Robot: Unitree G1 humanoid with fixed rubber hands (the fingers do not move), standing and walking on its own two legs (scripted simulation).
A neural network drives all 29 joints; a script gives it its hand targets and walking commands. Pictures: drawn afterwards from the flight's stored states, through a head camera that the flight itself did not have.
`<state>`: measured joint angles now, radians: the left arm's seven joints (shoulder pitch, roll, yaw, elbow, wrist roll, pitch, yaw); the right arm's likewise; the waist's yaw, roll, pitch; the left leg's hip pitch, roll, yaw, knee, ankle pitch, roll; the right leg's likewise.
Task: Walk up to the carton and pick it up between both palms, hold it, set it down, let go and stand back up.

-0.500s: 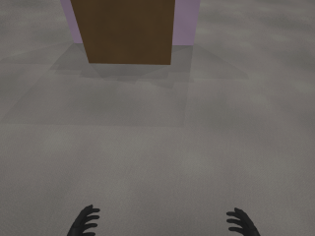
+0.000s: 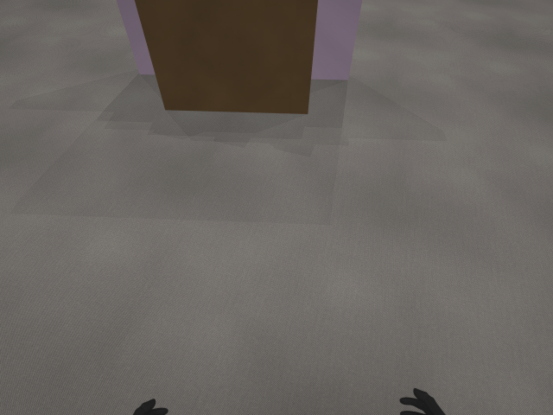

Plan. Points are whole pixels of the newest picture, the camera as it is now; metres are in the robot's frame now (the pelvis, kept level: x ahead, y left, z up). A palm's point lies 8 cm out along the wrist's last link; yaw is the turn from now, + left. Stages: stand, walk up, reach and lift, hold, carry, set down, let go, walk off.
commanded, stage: stand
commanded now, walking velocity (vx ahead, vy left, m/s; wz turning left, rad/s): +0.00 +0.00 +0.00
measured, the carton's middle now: out of the picture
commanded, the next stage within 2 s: walk up in 1.56 s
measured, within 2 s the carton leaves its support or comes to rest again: neither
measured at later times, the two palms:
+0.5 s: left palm out of the picture +0.04 +0.23 -0.13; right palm out of the picture +0.04 -0.22 -0.12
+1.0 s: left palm out of the picture +0.01 +0.22 -0.14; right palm out of the picture +0.02 -0.20 -0.13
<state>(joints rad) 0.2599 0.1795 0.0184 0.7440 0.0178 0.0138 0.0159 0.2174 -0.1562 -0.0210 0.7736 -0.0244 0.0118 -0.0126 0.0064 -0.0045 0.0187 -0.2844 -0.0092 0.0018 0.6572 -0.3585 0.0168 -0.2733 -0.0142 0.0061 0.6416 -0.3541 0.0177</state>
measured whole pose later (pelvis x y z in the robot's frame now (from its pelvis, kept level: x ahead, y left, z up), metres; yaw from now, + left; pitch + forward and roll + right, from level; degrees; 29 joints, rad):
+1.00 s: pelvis +0.02 +0.01 +0.02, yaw +0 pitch -3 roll +0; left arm 0.28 0.12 0.03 1.14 0.01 0.01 0.05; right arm 0.29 -0.11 -0.02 1.11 -0.01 -0.02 -0.05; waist 0.00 -0.01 0.05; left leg -0.11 -0.03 0.01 0.46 -0.29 0.03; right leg -0.10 -0.03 0.02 0.45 -0.29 0.03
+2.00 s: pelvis +0.06 +0.00 +0.00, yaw -5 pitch -3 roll +3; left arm 0.32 0.19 0.06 0.95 0.05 -0.04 0.00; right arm 0.45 -0.20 -0.08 1.08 -0.04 -0.06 -0.03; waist -0.05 -0.03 0.02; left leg -0.09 -0.05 0.10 0.54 -0.42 0.05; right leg -0.48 -0.10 0.00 0.89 -0.40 -0.01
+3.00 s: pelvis +0.49 +0.06 -0.04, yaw -6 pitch -5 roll +0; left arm 0.22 0.24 0.04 0.58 0.03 -0.06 -0.02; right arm 0.45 -0.30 -0.03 0.77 -0.03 -0.02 0.03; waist -0.06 0.05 0.08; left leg -0.23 0.08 0.11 1.11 -0.60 0.03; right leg -0.50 -0.07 -0.09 0.87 -0.27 -0.03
